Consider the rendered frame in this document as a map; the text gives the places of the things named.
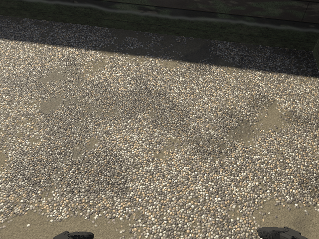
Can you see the robot right hand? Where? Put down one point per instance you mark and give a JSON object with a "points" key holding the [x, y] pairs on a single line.
{"points": [[279, 233]]}

